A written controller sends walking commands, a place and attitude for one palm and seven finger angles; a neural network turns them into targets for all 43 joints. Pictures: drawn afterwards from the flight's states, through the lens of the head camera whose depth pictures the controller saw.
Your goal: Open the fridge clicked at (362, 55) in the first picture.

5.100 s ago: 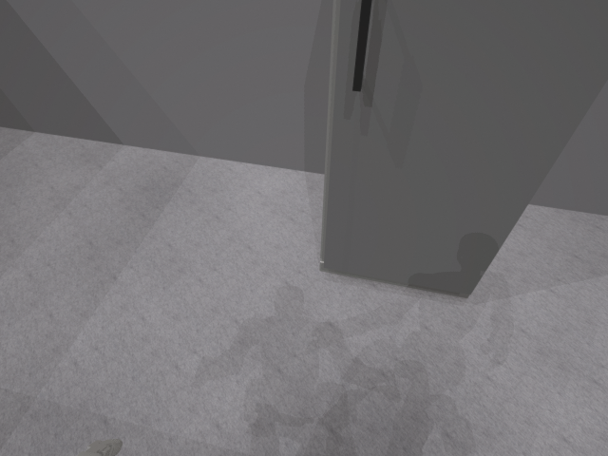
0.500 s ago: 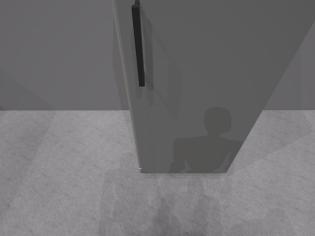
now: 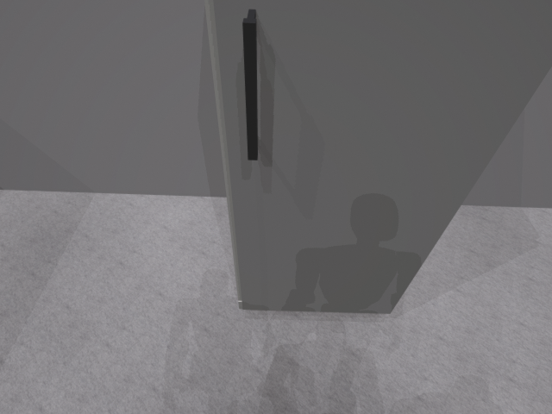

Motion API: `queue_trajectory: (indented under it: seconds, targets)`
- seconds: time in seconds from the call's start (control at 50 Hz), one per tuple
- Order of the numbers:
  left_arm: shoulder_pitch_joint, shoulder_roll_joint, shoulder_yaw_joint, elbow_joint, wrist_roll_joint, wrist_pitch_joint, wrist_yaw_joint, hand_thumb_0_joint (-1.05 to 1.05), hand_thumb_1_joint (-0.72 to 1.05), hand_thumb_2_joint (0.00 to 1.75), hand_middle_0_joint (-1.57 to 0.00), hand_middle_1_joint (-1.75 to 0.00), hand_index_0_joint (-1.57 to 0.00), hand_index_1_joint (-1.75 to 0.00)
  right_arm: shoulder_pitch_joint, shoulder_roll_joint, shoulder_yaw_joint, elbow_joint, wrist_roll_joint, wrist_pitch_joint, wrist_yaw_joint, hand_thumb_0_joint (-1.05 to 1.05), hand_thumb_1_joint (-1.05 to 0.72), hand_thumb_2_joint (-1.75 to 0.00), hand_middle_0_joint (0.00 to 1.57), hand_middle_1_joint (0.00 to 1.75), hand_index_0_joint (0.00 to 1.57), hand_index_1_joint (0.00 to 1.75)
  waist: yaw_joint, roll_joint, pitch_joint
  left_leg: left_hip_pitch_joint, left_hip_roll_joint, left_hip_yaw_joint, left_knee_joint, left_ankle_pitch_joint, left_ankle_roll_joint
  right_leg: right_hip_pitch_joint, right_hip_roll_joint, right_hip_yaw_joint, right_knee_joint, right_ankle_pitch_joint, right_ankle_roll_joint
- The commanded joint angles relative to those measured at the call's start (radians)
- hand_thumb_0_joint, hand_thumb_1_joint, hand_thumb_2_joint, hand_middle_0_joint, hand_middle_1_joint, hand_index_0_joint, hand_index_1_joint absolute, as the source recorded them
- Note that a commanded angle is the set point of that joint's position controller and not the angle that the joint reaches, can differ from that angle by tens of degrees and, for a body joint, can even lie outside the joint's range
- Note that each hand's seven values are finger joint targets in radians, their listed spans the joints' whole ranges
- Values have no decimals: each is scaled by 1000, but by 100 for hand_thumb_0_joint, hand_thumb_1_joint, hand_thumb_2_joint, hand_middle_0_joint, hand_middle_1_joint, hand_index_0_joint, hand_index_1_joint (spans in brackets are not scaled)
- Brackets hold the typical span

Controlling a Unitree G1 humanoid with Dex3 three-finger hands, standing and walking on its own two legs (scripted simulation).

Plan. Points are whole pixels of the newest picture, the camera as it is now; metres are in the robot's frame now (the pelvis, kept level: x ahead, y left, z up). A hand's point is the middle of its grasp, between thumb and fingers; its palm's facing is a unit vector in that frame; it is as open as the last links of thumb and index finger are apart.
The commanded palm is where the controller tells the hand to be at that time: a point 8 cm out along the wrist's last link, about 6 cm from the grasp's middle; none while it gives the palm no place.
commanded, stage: look again from close up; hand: left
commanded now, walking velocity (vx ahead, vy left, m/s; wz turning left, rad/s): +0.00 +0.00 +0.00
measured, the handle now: (252, 93) +0.55 +0.08 +0.20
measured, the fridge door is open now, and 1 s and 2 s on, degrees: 0 0 0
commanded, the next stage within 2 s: shuffle to correct the standing spot in 0.38 s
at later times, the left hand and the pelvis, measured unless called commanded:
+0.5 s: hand out of the picture +0.00 +0.17 -0.18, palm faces +0.01 -0.98 -0.19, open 7.4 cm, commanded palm none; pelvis +0.00 +0.00 +0.00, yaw +0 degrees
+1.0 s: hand out of the picture -0.02 +0.09 -0.18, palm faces +0.09 -0.99 -0.14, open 7.4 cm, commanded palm none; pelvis +0.06 -0.05 +0.00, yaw +1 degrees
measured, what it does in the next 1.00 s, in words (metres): lifts its left foot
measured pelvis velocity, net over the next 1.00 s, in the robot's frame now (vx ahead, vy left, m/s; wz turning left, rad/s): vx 0.06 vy -0.05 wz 0.02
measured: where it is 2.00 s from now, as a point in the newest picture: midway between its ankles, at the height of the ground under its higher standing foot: outside the picture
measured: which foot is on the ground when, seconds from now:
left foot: down 0.00-0.82, up 0.84-1.00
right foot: down 0.00-1.00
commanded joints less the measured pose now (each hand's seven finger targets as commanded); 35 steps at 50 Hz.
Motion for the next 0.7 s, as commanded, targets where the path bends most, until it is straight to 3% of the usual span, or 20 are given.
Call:
queue_trajectory:
  seconds: [0.0, 0.1, 0.22, 0.38, 0.46, 0.5, 0.56, 0.6, 0.66, 0.68]
  targets:
    - [64, 110, 15, -22, -1, -11, 2, 0, 90, 90, -20, -30, -20, -30, 36, -117, -22, -26, -1, -17, -10, 0, -90, -90, 20, 30, 20, 30, 0, 28, 45, 44, 142, -163, -111, 51, -9, -79, -85, 76, -91, 107, -39]
    - [68, 110, 15, -16, -1, -14, 2, 0, 90, 90, -20, -30, -20, -30, 33, -114, -25, -18, 0, -18, -10, 0, -90, -90, 20, 30, 20, 30, 0, -2, 14, 71, 144, -154, -99, 93, -9, -66, -92, 82, -96, 142, -39]
    - [70, 108, 15, -6, -2, -11, 2, 0, 90, 90, -20, -30, -20, -30, 29, -115, -23, -7, 0, -17, -11, 0, -90, -90, 20, 30, 20, 30, 2, 20, 34, 68, 149, -154, -117, 70, -11, -74, -89, 83, -102, 121, -40]
    - [79, 108, 15, 2, -1, -12, 3, 0, 90, 90, -20, -30, -20, -30, 36, -109, -24, 2, 1, -18, -13, 0, -90, -90, 20, 30, 20, 30, 7, 5, 36, 78, 152, -149, -114, 105, -9, -66, -91, 83, -107, 144, -38]
    - [74, 105, 13, 5, -3, -10, 1, 0, 90, 90, -20, -30, -20, -30, 35, -110, -23, 5, 0, -16, -12, 0, -90, -90, 20, 30, 20, 30, 5, 9, 54, 67, 150, -152, -133, 51, -13, -80, -91, 86, -116, 105, -40]
    - [94, 74, 9, 17, -1, -5, 1, 0, 90, 90, -20, -30, -20, -30, 59, -82, -19, 16, -4, -10, -11, 0, -90, -90, 20, 30, 20, 30, -1, 2, 48, 68, 156, -157, -136, -38, -12, -85, -78, 72, -101, 42, -39]
    - [102, 65, 15, 10, 6, 6, -10, 0, 90, 90, -20, -30, -20, -30, 69, -109, -35, 13, -10, -1, -11, 0, -90, -90, 20, 30, 20, 30, -3, 48, 87, 29, 205, -223, -207, -283, 10, -142, -41, 26, -31, -78, -42]
    - [100, 60, 21, -1, 12, 12, -16, 0, 90, 90, -20, -30, -20, -30, 84, -126, -48, 8, -11, 2, -15, 0, -90, -90, 20, 30, 20, 30, -6, 87, 103, 14, 254, -292, -253, -371, 42, -184, -19, -7, 37, -104, -42]
    - [110, 41, 29, -10, 17, 19, -26, 0, 90, 90, -20, -30, -20, -30, 101, -146, -65, -10, -13, 1, -21, 0, -90, -90, 20, 30, 20, 30, -9, 112, 91, 5, 318, -338, -260, -379, 90, -220, -17, -30, 145, -112, -43]
    - [110, 39, 31, -13, 19, 18, -29, 0, 90, 90, -20, -30, -20, -30, 106, -139, -66, -11, -13, 0, -22, 0, -90, -90, 20, 30, 20, 30, -5, 80, 82, -13, 318, -331, -239, -340, 95, -192, -17, -25, 128, -103, -46]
